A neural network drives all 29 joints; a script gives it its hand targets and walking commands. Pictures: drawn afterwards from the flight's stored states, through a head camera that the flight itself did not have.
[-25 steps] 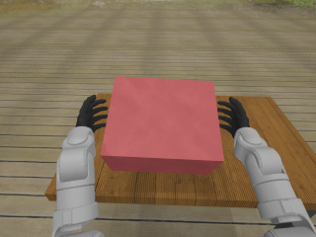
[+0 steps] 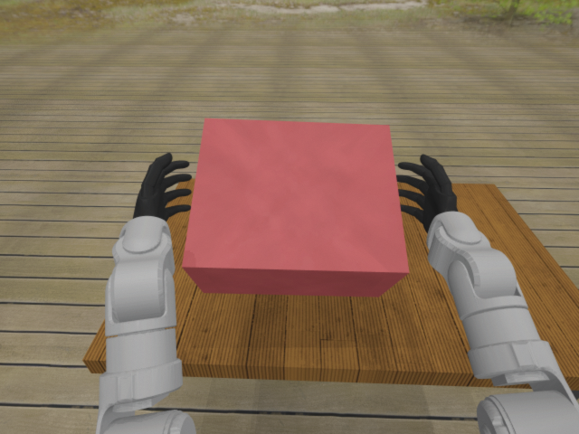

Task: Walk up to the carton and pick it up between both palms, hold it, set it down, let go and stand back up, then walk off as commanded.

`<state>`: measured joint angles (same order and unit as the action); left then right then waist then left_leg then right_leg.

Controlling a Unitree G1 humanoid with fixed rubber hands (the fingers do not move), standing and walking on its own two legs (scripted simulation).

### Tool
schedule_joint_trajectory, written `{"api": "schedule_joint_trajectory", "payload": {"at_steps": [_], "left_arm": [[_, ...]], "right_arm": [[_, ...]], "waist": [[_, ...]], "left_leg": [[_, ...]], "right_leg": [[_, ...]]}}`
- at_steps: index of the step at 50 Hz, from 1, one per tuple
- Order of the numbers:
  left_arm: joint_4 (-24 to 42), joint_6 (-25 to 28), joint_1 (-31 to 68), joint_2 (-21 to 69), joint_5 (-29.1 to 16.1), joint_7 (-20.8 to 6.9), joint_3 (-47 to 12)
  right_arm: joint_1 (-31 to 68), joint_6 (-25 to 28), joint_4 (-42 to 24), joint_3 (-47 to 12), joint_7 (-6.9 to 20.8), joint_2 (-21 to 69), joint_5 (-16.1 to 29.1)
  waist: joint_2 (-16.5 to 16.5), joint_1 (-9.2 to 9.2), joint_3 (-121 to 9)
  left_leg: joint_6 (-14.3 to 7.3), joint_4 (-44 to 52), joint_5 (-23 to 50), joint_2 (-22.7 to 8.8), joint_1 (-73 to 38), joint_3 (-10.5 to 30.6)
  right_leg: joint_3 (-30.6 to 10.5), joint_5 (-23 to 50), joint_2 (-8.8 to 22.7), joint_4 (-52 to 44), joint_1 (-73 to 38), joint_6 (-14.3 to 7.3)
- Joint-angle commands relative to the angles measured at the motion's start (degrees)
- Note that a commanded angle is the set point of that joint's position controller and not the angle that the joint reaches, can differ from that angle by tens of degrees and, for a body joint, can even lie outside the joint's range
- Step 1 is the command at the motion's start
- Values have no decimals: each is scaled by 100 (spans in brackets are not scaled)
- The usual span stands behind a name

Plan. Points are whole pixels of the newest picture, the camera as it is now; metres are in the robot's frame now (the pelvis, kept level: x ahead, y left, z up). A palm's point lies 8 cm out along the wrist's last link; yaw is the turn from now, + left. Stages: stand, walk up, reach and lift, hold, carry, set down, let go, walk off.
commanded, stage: hold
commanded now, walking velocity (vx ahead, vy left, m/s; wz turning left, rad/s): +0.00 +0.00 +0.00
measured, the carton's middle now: (294, 210) +0.41 +0.01 +0.15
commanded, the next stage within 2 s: none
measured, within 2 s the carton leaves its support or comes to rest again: neither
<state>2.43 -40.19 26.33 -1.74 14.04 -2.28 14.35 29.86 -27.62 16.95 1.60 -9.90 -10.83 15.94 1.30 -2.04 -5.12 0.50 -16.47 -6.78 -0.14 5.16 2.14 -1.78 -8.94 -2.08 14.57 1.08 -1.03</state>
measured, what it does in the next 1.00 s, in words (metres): stands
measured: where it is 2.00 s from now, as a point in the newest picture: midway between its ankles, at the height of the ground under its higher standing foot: outside the picture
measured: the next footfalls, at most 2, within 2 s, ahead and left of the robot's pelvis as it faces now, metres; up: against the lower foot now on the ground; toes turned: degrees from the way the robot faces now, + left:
none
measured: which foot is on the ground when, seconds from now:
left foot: down 0.00-1.00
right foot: down 0.00-1.00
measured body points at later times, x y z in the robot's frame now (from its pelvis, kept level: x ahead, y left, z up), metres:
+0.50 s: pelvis +0.00 +0.00 +0.00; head -0.06 +0.01 +0.45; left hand +0.35 +0.19 +0.18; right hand +0.35 -0.19 +0.16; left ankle +0.03 +0.12 -0.75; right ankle +0.00 -0.11 -0.75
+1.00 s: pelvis +0.00 +0.00 +0.00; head -0.07 +0.01 +0.44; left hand +0.34 +0.19 +0.23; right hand +0.35 -0.18 +0.19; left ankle +0.03 +0.12 -0.75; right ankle +0.00 -0.11 -0.75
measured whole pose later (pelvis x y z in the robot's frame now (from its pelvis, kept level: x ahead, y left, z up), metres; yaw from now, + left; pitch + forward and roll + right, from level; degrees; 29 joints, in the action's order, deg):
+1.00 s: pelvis +0.00 +0.00 +0.00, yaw +0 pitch -5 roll +0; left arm 4.8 -39.7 27.1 -1.7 13.6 -2.7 14.6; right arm 28.3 -27.4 15.7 1.2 -10.0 -10.6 15.9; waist 1.3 -2.1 -5.2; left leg 0.6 -16.5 -6.8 -0.1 5.1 2.1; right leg -1.8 -8.9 -2.1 14.5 1.0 -1.0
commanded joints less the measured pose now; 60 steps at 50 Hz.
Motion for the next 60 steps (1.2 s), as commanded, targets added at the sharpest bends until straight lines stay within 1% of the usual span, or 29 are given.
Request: {"api": "schedule_joint_trajectory", "payload": {"at_steps": [1,6,7,8,11,12,14,17,22,23,24,26,28,29,31,33,36,40,42,43,44,47,50,53,54,55,57,58,60], "left_arm": [[407,-122,3644,2139,-716,-1511,-1849],[2581,761,4709,2769,-1976,-841,-3173],[2442,872,4489,2751,-2029,-744,-3332],[2438,860,4323,2821,-2219,-638,-3535],[860,447,3018,2201,-1348,-824,-2502],[-3,149,2763,1967,-885,-1010,-1997],[-775,-219,2187,1916,-304,-1367,-1390],[-309,-228,3365,2100,-560,-1565,-1682],[1889,659,4667,3120,-2177,-852,-3380],[1893,750,4683,3145,-2170,-720,-3442],[1977,796,4445,3134,-2192,-627,-3478],[1710,703,3893,2745,-1926,-602,-3199],[-83,284,2935,2232,-1090,-839,-2252],[143,140,2621,2058,-793,-991,-2034],[-760,-233,2218,2096,-335,-1407,-1517],[-491,-259,3144,1876,-303,-1646,-1450],[675,87,3823,2326,-938,-1458,-2087],[3211,976,4858,3137,-2427,-595,-3852],[2457,888,4108,2770,-2278,-466,-3590],[1924,698,3948,2518,-1970,-481,-3206],[559,416,2518,1992,-1322,-701,-2350],[-676,-370,2229,1794,-195,-1333,-1331],[-255,-339,3397,2105,-397,-1675,-1625],[300,45,4278,2423,-1050,-1379,-2049],[1394,317,4444,2764,-1569,-1215,-2699],[2329,566,4343,3131,-2037,-994,-3376],[2383,838,4953,3384,-2321,-663,-3701],[2367,879,4933,3112,-2289,-519,-3745],[1499,600,3490,2461,-1705,-602,-2976]], "right_arm": [[4283,112,-1146,-1410,1132,2446,5],[4908,718,-3297,-2317,1151,3230,593],[4520,797,-3364,-2513,1138,3214,656],[4518,823,-3446,-2374,1143,2997,656],[3687,509,-2186,-2175,1041,2468,347],[3823,334,-1267,-1847,1009,2325,69],[3531,118,-1096,-1786,945,2264,-7],[4672,190,-1435,-1339,1069,2413,-73],[5691,882,-3644,-2042,1216,3270,436],[5571,875,-3364,-2297,1212,3320,564],[5325,898,-3514,-2230,1174,3083,566],[4211,722,-2697,-2159,1163,2918,359],[3697,367,-1235,-1805,1077,2320,82],[3450,318,-1151,-1819,1065,2252,98],[3219,47,-835,-1640,930,2004,-24],[4241,86,-1169,-1301,999,2026,-92],[4719,393,-1999,-1571,1100,2710,201],[5246,943,-4140,-2500,1242,3316,801],[4542,877,-3569,-2361,1185,2826,578],[4321,736,-2746,-2186,1160,2638,442],[3080,458,-1771,-1972,1020,2106,153],[3467,-15,-790,-1728,1003,2047,-48],[4485,36,-1124,-1355,1063,2268,-62],[5390,437,-1856,-1344,1142,2826,28],[5046,596,-2593,-1532,1207,2954,255],[4992,837,-3626,-2190,1171,3233,563],[5822,940,-3807,-2386,1239,3354,687],[5263,896,-3318,-2148,1262,3062,611],[3935,645,-2508,-2128,1156,2684,332]], "waist": [[-45,-370,-987],[-344,-257,-3620],[-347,-267,-3632],[-374,-505,-3694],[-83,-270,-1816],[-69,-315,-1117],[408,-181,-213],[55,-247,-765],[-236,-331,-3409],[-324,-156,-3328],[-436,-365,-3465],[-303,-417,-2923],[-115,-362,-1110],[-151,-258,-1160],[243,-363,-176],[331,-244,-311],[-57,-296,-1335],[-606,-250,-4412],[-448,-360,-3595],[-443,-333,-3088],[36,-500,-1619],[284,-75,-179],[108,-311,-775],[-201,-303,-1592],[-344,-485,-2263],[-378,-390,-3405],[-528,-288,-4091],[-686,-475,-3611],[-320,-368,-2415]], "left_leg": [[-20,360,210,167,-450,-371],[242,-309,2496,216,-1571,-148],[243,-464,2631,246,-1633,-126],[372,-578,3020,158,-1881,-22],[111,-235,2047,220,-1225,-155],[11,42,915,231,-897,-274],[-265,344,218,330,-267,-465],[-139,391,-329,184,-403,-390],[108,-233,1615,114,-1240,-98],[203,-386,2203,133,-1522,-109],[244,-393,2328,99,-1674,-74],[242,-429,2434,83,-1768,-71],[46,40,922,184,-1025,-253],[27,82,1041,172,-1071,-271],[-179,378,311,292,-412,-466],[-197,471,-247,203,-171,-466],[7,278,661,218,-596,-319],[418,-639,3260,127,-2049,-22],[392,-716,3416,52,-2206,51],[330,-512,2815,91,-1918,-39],[121,-183,1914,190,-1301,-165],[-193,369,334,250,-270,-516],[-127,418,-208,188,-460,-435],[-59,312,201,200,-514,-354],[114,125,893,157,-850,-252],[276,-312,2247,170,-1394,-200],[342,-562,2962,111,-1952,-82],[419,-613,2952,55,-2037,18],[236,-387,2356,131,-1494,-115]], "right_leg": [[218,497,100,-294,-246,21],[368,2375,-172,136,-336,180],[264,2651,-143,111,-235,168],[326,2741,-224,165,-25,175],[199,2335,-68,-144,-84,126],[236,1383,35,-289,-28,130],[249,716,93,-483,-259,135],[208,-428,116,-452,115,16],[307,1614,-128,73,37,124],[340,1728,-228,25,172,122],[333,1865,-217,-10,283,119],[281,2034,-176,-59,297,96],[305,954,-54,-369,414,70],[296,1138,-23,-373,113,61],[224,750,118,-566,-129,90],[196,-174,119,-498,-12,21],[309,972,-5,-215,-280,81],[337,2540,-274,180,7,136],[289,2532,-253,29,408,132],[324,2132,-198,-59,392,111],[320,1928,-99,-276,81,135],[191,644,117,-499,-263,64],[200,-446,109,-485,37,23],[326,229,44,-270,-88,56],[318,1067,-49,-133,-60,9],[396,2049,-229,114,-323,88],[349,2134,-280,75,176,94],[348,1993,-283,45,551,49],[282,2033,-159,-129,216,80]]}}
